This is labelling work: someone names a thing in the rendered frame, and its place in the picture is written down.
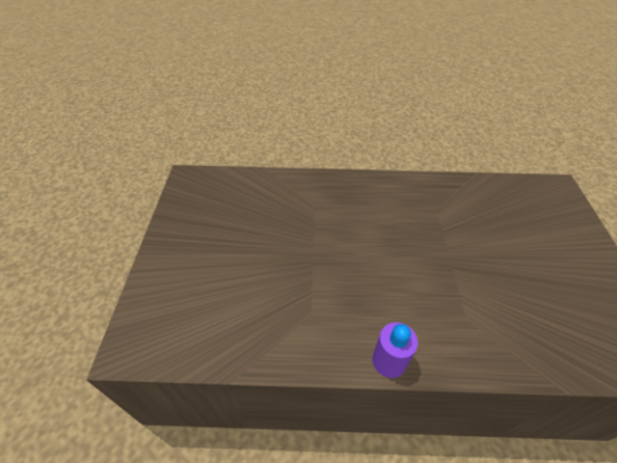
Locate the bottle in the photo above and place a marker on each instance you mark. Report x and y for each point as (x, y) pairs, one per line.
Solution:
(394, 350)

